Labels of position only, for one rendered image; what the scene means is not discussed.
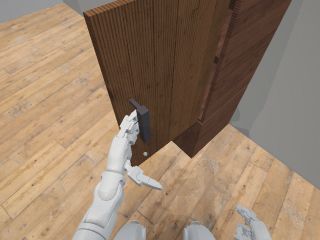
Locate robot left hand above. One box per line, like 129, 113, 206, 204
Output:
106, 110, 163, 190

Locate right robot thigh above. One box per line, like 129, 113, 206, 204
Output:
183, 224, 216, 240

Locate robot thigh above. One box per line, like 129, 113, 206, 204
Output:
183, 224, 216, 240
114, 223, 146, 240

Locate robot right hand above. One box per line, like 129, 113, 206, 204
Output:
234, 204, 272, 240

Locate left robot thigh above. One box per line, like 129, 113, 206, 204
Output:
114, 223, 146, 240

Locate cupboard door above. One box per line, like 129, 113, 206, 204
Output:
83, 0, 231, 167

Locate handle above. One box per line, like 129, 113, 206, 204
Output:
129, 98, 151, 144

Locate left robot forearm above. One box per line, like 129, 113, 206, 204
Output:
72, 170, 126, 240

